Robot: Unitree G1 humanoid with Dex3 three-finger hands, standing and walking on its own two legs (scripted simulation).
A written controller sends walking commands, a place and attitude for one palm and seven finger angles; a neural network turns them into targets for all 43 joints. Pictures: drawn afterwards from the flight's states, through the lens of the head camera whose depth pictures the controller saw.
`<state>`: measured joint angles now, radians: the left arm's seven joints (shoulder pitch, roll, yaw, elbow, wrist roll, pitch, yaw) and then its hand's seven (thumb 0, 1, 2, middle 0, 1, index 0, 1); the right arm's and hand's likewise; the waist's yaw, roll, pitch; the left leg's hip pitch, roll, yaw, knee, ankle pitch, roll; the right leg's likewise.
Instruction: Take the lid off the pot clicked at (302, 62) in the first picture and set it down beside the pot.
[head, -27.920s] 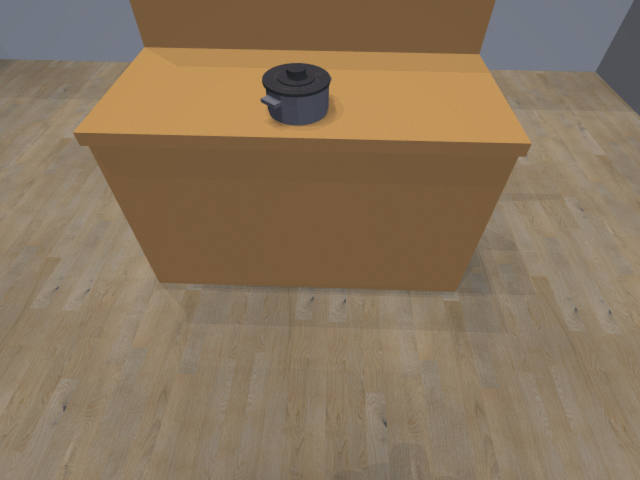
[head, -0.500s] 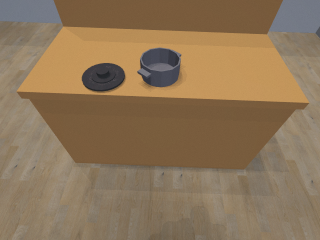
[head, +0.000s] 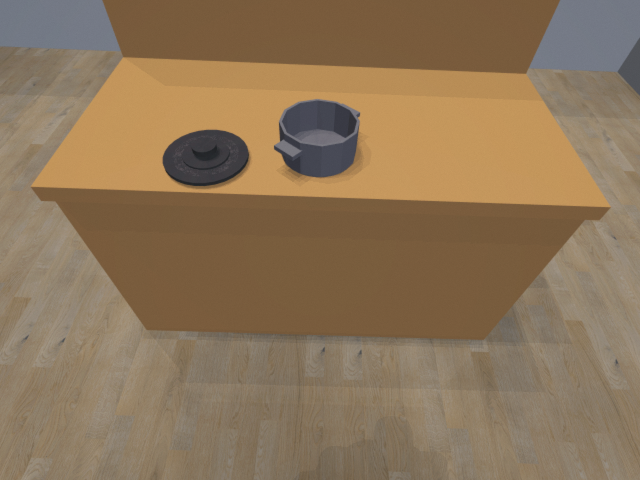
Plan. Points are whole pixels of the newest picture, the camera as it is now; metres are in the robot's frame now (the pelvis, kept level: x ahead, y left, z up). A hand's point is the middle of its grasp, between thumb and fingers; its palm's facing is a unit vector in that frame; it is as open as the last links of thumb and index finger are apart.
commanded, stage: look to check the result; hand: left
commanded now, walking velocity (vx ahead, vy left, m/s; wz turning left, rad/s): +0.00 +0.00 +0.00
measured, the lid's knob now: (204, 147) +0.73 +0.27 -0.04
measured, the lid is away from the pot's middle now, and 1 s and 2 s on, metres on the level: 0.24 0.24 0.24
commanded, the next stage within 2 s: stand and wait in 0.30 s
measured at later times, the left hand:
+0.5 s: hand out of the picture -0.01 +0.17 -0.18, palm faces +0.01 -0.99 -0.17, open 7.3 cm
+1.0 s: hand out of the picture -0.02 +0.18 -0.18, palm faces +0.01 -0.99 -0.17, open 7.3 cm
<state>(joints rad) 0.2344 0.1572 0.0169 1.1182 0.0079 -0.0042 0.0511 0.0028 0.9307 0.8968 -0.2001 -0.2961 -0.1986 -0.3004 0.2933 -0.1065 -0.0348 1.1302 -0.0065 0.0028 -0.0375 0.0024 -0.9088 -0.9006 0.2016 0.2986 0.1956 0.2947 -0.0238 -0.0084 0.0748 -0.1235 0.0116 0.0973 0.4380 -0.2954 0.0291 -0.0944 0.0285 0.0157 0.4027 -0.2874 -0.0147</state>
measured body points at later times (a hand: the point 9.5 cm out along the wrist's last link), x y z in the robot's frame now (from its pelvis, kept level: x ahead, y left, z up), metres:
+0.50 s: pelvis -0.01 +0.01 +0.00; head +0.02 +0.02 +0.45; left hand -0.01 +0.22 -0.17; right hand -0.03 -0.20 -0.16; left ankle -0.04 +0.09 -0.74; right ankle -0.04 -0.11 -0.74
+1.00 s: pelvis -0.01 +0.02 +0.00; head +0.01 +0.03 +0.45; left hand -0.02 +0.23 -0.17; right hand -0.04 -0.18 -0.16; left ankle -0.04 +0.09 -0.74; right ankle -0.04 -0.11 -0.74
